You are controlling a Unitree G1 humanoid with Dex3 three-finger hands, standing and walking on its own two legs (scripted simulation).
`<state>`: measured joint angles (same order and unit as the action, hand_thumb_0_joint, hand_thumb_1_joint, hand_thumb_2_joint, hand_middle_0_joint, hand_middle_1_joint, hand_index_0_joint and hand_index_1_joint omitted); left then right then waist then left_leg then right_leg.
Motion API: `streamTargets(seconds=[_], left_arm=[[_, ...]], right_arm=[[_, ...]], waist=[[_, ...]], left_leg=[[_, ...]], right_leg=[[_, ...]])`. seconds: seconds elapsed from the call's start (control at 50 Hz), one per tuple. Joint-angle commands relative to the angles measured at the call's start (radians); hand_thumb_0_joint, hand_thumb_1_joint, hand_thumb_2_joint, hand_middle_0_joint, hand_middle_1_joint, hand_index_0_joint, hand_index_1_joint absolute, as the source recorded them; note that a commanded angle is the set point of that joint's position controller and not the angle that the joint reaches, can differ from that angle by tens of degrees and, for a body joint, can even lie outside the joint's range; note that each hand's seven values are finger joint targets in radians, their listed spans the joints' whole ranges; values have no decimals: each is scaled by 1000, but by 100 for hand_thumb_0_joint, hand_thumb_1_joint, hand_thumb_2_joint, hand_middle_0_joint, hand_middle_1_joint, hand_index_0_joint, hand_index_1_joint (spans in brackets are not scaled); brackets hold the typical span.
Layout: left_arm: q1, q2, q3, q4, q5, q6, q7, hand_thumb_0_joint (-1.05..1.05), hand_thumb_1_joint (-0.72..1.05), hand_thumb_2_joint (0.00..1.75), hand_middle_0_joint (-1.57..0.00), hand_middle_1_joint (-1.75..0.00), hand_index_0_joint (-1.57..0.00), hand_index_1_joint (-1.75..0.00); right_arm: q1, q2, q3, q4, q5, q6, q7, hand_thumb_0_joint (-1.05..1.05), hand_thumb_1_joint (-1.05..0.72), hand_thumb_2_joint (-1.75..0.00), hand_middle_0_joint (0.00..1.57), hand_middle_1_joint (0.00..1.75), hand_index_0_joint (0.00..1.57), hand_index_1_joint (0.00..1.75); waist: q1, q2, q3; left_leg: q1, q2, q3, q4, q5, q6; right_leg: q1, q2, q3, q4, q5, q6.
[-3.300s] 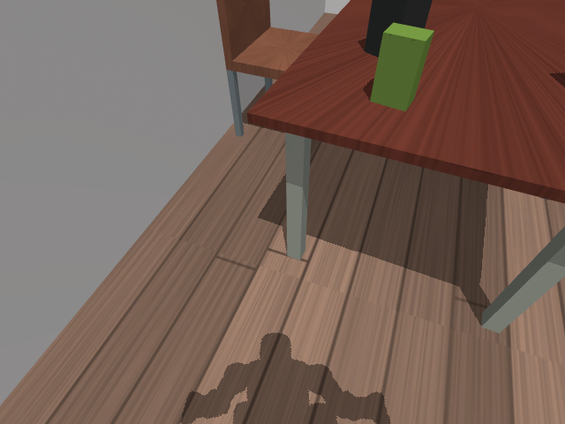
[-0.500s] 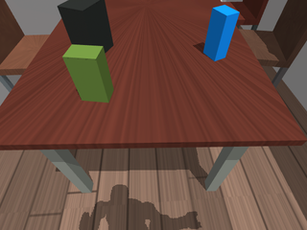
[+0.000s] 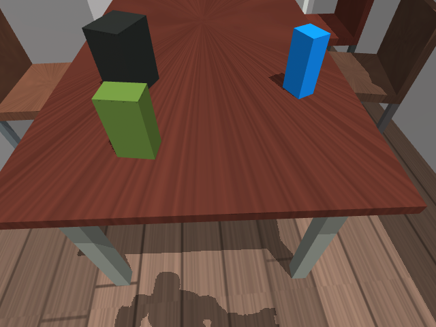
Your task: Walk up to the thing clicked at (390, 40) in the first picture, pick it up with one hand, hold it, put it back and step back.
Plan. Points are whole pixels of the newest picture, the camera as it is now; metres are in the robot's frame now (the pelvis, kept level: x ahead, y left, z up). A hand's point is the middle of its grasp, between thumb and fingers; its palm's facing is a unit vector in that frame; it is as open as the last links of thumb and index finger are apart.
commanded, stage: walk up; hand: left
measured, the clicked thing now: (131, 122) +0.55 +0.25 +0.06
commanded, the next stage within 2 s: stand in 0.48 s
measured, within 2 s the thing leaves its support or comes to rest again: neither
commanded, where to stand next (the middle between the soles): +0.05 +0.02 m, yaw +2 degrees
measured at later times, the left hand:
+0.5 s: hand out of the picture +0.09 +0.25 -0.15, palm faces -0.02 -0.94 -0.35, open 7.4 cm
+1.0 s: hand out of the picture +0.11 +0.25 -0.15, palm faces -0.02 -0.94 -0.34, open 7.4 cm
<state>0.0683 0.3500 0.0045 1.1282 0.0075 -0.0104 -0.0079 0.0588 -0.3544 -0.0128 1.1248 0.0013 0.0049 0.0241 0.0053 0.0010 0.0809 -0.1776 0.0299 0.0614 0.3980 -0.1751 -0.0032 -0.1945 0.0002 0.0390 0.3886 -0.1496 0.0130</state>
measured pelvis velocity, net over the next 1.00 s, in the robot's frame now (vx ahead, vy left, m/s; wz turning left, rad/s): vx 0.03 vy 0.00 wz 0.02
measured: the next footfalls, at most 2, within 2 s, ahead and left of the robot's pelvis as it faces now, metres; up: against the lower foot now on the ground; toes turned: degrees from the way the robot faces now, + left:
none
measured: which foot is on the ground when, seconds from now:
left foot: down 0.00-1.00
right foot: down 0.00-1.00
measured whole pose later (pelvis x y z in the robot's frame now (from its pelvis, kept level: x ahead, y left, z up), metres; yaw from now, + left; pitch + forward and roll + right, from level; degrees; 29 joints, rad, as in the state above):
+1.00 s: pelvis +0.03 +0.00 +0.00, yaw +1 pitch -2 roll +0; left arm 0.11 0.35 0.00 1.13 0.01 -0.01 -0.01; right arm 0.09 -0.35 -0.01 1.14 -0.01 -0.01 0.01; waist -0.01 0.00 0.04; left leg -0.11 0.03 0.04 0.32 -0.18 -0.01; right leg -0.12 0.00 0.02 0.33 -0.17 0.01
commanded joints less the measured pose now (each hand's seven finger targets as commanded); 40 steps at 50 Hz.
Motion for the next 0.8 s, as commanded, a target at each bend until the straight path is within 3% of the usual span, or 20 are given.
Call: streamTargets(seconds=[0.0, 0.44, 0.46, 0.5, 0.6, 0.62, 0.72, 0.78], left_arm=[[-41, 213, 42, -53, -3, -24, 15, 0, 90, 90, -20, -30, -20, -30], [-38, 213, 49, -63, 5, -22, 16, 0, 90, 90, -20, -30, -20, -30], [-14, 199, 35, -45, 2, -23, 13, 0, 90, 90, -20, -30, -20, -30], [-29, 209, 37, -53, 4, -24, 11, 0, 90, 90, -20, -30, -20, -30], [-13, 210, 31, -52, 4, -32, 11, 0, 90, 90, -20, -30, -20, -30], [-19, 216, 32, -52, 3, -30, 13, 0, 90, 90, -20, -30, -20, -30], [-11, 210, 29, -55, 0, -30, 13, 0, 90, 90, -20, -30, -20, -30], [-6, 208, 28, -53, 1, -28, 14, 0, 90, 90, -20, -30, -20, -30]], right_arm=[[-53, -212, -46, -56, -1, -21, -13, 0, -90, -90, 20, 30, 20, 30], [-28, -211, -52, -64, -1, -15, -12, 0, -90, -90, 20, 30, 20, 30], [-10, -193, -43, -52, -14, -21, -14, 0, -90, -90, 20, 30, 20, 30], [-20, -204, -44, -51, -18, -27, -16, 0, -90, -90, 20, 30, 20, 30], [-14, -207, -44, -45, -15, -37, -17, 0, -90, -90, 20, 30, 20, 30], [-8, -202, -42, -43, -14, -36, -19, 0, -90, -90, 20, 30, 20, 30], [-5, -207, -42, -40, -13, -40, -23, 0, -90, -90, 20, 30, 20, 30], [-9, -207, -41, -39, -11, -37, -24, 0, -90, -90, 20, 30, 20, 30]], waist=[[-2, 11, -113], [-11, -4, -114], [-16, -20, -155], [-14, -9, -106], [-15, 6, -129], [-18, -5, -106], [-16, 18, -128], [-15, 11, -109]], left_leg=[[53, 112, -123, -102, -46, 34], [63, 109, -122, -91, -30, 34], [74, 118, -136, -129, -70, 35], [55, 109, -132, -135, -97, 30], [91, 117, -127, -126, 49, 26], [68, 112, -125, -133, 23, 22], [99, 117, -118, -129, 100, 19], [95, 114, -116, -132, 72, 18]], right_leg=[[2, -111, 102, -92, 19, -37], [-11, -114, 101, -92, 29, -38], [18, -116, 95, -114, -47, -33], [-4, -114, 105, -128, -94, -32], [33, -120, 88, -108, 62, -29], [32, -119, 88, -112, 46, -28], [61, -122, 81, -101, 113, -30], [51, -120, 81, -111, 94, -28]])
